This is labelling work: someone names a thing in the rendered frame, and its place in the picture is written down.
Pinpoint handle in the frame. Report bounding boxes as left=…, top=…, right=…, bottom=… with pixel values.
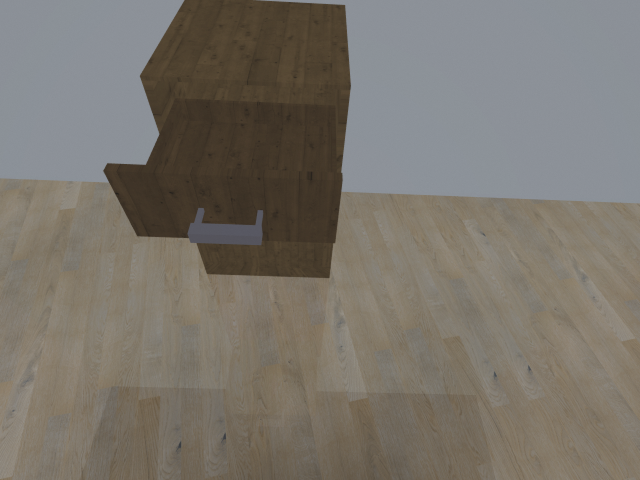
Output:
left=187, top=208, right=263, bottom=245

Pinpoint cabinet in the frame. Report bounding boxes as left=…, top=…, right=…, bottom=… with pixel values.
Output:
left=140, top=0, right=351, bottom=278

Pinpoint drawer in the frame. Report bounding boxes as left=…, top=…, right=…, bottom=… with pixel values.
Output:
left=103, top=98, right=343, bottom=243

